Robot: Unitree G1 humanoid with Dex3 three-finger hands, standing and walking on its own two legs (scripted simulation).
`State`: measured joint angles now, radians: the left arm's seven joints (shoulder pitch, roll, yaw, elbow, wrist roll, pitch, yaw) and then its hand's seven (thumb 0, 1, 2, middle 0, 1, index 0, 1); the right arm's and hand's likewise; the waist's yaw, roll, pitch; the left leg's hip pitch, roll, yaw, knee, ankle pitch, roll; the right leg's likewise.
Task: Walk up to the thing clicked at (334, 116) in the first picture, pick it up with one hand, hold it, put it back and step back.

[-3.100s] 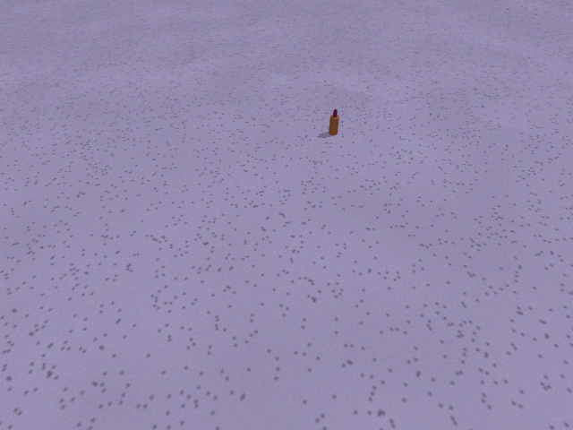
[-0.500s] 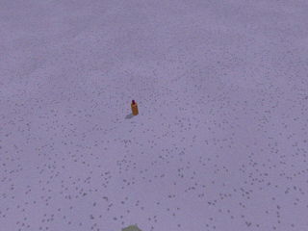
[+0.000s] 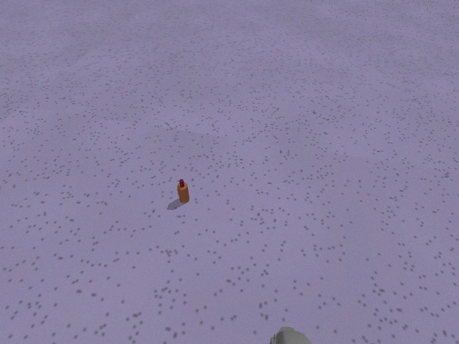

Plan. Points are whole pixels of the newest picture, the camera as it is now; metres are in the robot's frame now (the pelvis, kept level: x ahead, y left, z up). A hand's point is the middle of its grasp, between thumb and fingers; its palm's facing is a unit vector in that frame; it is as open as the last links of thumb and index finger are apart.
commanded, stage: walk up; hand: left
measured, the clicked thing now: (183, 190) +1.00 +0.23 -0.69
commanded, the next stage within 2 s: none
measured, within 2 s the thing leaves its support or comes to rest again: neither
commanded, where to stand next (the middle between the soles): +0.65 +0.02 m, yaw +1 degrees
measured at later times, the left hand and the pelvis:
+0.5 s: hand (113, 303) +0.26 +0.25 -0.14, palm faces +0.00 -0.93 -0.36, open 7.4 cm; pelvis +0.21 -0.02 -0.01, yaw +2 degrees
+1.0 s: hand (128, 214) +0.48 +0.27 -0.14, palm faces -0.08 -0.92 -0.38, open 7.4 cm; pelvis +0.40 +0.00 -0.02, yaw +0 degrees
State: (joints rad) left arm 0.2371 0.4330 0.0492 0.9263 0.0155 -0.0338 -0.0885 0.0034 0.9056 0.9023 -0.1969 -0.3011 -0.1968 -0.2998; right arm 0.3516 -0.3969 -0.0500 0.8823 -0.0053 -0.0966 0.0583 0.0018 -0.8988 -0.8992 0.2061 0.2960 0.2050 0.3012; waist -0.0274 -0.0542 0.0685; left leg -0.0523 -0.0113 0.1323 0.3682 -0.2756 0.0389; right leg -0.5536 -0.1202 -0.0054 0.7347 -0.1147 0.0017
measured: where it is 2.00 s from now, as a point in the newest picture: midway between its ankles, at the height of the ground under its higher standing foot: (225, 264)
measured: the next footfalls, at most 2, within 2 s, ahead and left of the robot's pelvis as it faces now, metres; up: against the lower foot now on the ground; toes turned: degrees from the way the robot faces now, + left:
right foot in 0.12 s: +0.24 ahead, -0.14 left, +0.00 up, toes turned -4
left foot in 0.56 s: +0.38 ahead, +0.13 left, +0.00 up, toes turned +7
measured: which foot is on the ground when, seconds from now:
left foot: down 0.00-0.16, up 0.18-0.54, down 0.56-1.00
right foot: up 0.00-0.10, down 0.12-0.58, up 0.60-1.00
